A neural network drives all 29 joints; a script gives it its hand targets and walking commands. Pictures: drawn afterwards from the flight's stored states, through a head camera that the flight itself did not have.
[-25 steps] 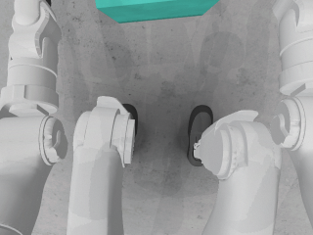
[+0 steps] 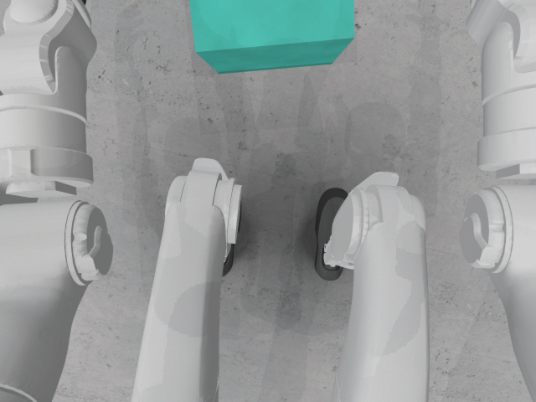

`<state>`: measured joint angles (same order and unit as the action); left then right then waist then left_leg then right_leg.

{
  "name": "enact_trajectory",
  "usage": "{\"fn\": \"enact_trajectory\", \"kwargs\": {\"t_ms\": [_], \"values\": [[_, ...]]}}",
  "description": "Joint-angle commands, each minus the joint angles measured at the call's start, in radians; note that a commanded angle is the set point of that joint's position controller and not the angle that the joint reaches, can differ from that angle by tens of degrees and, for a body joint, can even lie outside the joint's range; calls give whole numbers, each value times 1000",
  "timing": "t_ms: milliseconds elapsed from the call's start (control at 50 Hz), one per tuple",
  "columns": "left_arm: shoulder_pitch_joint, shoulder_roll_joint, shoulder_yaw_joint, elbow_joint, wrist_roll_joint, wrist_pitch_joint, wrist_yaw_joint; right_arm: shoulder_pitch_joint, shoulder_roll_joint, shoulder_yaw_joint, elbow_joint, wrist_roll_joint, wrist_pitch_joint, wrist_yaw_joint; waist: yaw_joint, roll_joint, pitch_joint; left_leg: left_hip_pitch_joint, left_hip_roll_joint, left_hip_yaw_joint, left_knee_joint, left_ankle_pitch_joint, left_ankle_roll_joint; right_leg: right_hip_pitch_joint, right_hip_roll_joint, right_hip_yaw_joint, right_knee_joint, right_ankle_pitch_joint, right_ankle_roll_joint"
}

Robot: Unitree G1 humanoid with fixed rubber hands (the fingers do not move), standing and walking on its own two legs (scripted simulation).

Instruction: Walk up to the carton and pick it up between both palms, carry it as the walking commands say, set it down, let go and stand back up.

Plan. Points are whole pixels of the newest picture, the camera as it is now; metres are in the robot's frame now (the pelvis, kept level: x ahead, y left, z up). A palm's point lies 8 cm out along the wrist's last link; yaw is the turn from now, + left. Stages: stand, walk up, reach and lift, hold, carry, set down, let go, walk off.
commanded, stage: set down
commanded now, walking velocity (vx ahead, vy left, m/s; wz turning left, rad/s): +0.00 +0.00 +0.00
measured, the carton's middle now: (271, 9) +0.59 +0.04 -0.35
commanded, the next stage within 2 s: let go in 0.74 s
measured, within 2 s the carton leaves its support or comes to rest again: neither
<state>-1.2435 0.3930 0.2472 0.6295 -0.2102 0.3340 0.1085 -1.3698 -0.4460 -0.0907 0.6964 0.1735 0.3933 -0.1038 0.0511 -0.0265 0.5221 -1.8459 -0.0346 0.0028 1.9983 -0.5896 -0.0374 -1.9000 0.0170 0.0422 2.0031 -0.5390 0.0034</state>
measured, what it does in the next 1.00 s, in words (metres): rises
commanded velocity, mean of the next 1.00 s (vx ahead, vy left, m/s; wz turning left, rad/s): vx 0.00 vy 0.00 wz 0.00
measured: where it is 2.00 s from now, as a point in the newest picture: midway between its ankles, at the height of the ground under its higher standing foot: (275, 248)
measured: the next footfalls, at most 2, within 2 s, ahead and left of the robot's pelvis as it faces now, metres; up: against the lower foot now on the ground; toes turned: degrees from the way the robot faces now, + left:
none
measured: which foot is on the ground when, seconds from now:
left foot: down 0.00-1.00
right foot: down 0.00-1.00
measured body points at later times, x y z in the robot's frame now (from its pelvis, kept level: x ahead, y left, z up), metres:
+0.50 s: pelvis +0.00 -0.01 +0.13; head +0.34 +0.00 +0.41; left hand +0.54 +0.24 +0.04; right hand +0.57 -0.18 +0.04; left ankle +0.12 +0.13 -0.41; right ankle +0.13 -0.12 -0.41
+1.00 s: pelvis +0.01 +0.00 +0.21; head +0.32 +0.00 +0.52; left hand +0.45 +0.26 +0.10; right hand +0.49 -0.22 +0.09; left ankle +0.12 +0.13 -0.41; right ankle +0.13 -0.12 -0.41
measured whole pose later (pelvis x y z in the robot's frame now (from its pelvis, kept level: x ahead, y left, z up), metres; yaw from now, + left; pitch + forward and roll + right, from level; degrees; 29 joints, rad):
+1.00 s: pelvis +0.01 +0.00 +0.21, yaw -1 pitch +16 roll +3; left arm -0.76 0.42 0.22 0.37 -0.18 0.38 -0.05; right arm -0.88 -0.42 -0.09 0.44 0.17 0.44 -0.12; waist 0.05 -0.05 0.52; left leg -1.12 -0.03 0.00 1.22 -0.39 -0.03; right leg -1.17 0.01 0.05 1.25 -0.37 -0.01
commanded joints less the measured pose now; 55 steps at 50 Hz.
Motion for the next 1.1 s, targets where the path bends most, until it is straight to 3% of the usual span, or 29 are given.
{"fn": "enact_trajectory", "kwargs": {"t_ms": [0,20,40,60,120,160,240,300,320,340,360,460,560,600,640,700,740,760,780,800,820,840,880,900,920,960,1000,1040,1080], "values": [[-181,236,75,-270,0,15,-4,-254,-155,-13,-281,30,2,14,136,-61,-2144,602,-44,111,-364,407,24,922,52,-69,-296,347,-4],[-164,242,80,-292,13,24,-2,-220,-147,-5,-266,39,14,14,151,-38,-2209,661,-46,122,-377,419,19,968,53,-68,-313,352,-5],[-181,241,66,-273,14,31,-2,-240,-170,-35,-251,20,19,14,121,-14,-2119,651,-46,119,-404,387,15,899,61,-77,-341,307,-3],[-167,229,73,-217,16,38,-11,-249,-157,-20,-226,21,25,18,148,-13,-2056,615,-43,120,-418,368,17,881,53,-68,-357,281,-7],[-157,231,80,-326,4,38,-10,-260,-155,-14,-369,42,21,18,155,-47,-2241,720,-49,117,-454,446,20,1016,63,-78,-390,365,2],[-152,246,84,-319,5,52,-9,-217,-182,-41,-321,16,35,22,130,-29,-2220,760,-49,104,-488,454,15,1022,58,-75,-423,376,-2],[-126,279,99,-285,-10,79,-17,-266,-214,-31,-359,9,63,24,153,-78,-2206,745,-49,112,-546,432,24,1131,59,-61,-478,375,2],[-107,260,78,-327,-1,79,-20,-170,-165,-19,-285,14,77,27,152,-17,-2210,805,-51,112,-611,482,17,1194,61,-44,-540,434,-5],[-111,252,71,-356,-13,82,-18,-196,-180,-16,-363,34,68,28,148,-27,-2275,863,-53,104,-620,509,15,1224,59,-50,-557,460,-5],[-111,249,64,-253,-31,89,-26,-209,-184,-23,-292,20,76,29,135,-62,-2129,782,-46,94,-643,458,19,1160,58,-51,-573,399,0],[-117,242,77,-342,-26,78,-27,-236,-187,-17,-390,24,64,29,149,-39,-2246,836,-53,113,-645,508,18,1263,59,-42,-587,466,-5],[-98,238,81,-216,-19,80,-38,-202,-152,-3,-229,3,73,37,158,-57,-2075,794,-47,108,-750,432,16,1282,50,-29,-686,404,-4],[-152,268,74,-297,-6,89,-43,-233,-177,-20,-292,-16,83,36,143,-47,-2150,917,-47,107,-844,433,14,1401,57,-31,-775,396,-3],[-102,255,109,-108,27,87,-54,-221,-160,-20,-133,-32,87,43,171,-46,-1914,804,-37,117,-862,350,18,1295,44,-18,-816,297,-4],[-107,229,126,-107,65,52,-60,-223,-122,-5,-100,-42,58,56,195,-35,-1898,828,-39,111,-884,360,9,1281,41,-15,-836,297,-5],[-54,191,119,-9,86,24,-86,-163,-88,-6,-2,-71,35,61,158,-84,-1856,798,-37,109,-897,357,12,1331,33,-8,-869,324,0],[-51,224,132,-177,71,11,-86,-171,-124,-10,-216,-50,16,43,171,-74,-2089,896,-47,113,-889,444,11,1461,38,4,-859,423,-1],[-25,214,113,-138,65,15,-91,-99,-109,-16,-132,-57,25,38,148,-77,-2054,892,-46,110,-896,470,15,1457,45,-2,-856,455,3],[29,223,116,-175,79,13,-92,-66,-87,2,-175,-45,26,33,185,-70,-2120,951,-48,112,-906,521,16,1507,47,5,-869,503,4],[154,173,47,-116,76,18,-103,65,-65,-12,-126,-87,26,24,141,-30,-2090,969,-55,115,-916,490,15,1524,44,-1,-879,487,3],[243,196,44,-219,98,8,-108,161,-21,17,-192,-67,23,12,175,-44,-2160,1028,-61,114,-919,554,19,1583,47,3,-877,541,9],[295,208,22,-209,85,8,-119,188,-16,10,-231,-68,18,-5,162,-62,-2104,1026,-66,115,-931,523,31,1585,47,-5,-896,516,20],[351,241,-22,-443,71,-7,-139,250,15,19,-443,-44,5,-42,133,-53,-2246,1100,-72,110,-923,598,41,1733,48,20,-889,668,19],[423,270,-33,-494,73,0,-148,268,15,23,-534,-43,9,-54,137,-56,-2283,1167,-74,105,-930,615,47,1738,53,9,-897,668,29],[478,254,-61,-447,65,14,-162,360,35,28,-466,-37,27,-54,101,-34,-2136,1168,-64,100,-957,545,46,1658,51,-4,-941,578,30],[517,239,-75,-646,65,10,-176,444,29,39,-621,-31,19,-40,93,44,-2126,1308,-64,81,-982,589,39,1620,65,-6,-962,568,19],[575,212,-75,-582,80,6,-191,475,58,53,-643,-30,3,-34,78,12,-1966,1299,-56,58,-1020,510,43,1586,60,-18,-998,491,24],[675,207,-88,-714,81,-2,-192,623,32,40,-743,-44,-5,-23,58,45,-1985,1399,-53,48,-1046,494,31,1622,58,-9,-1021,466,13],[734,176,-84,-543,100,-2,-200,678,50,11,-622,-66,-13,-12,63,30,-1725,1340,-43,36,-1103,395,28,1536,55,-27,-1069,363,16]]}}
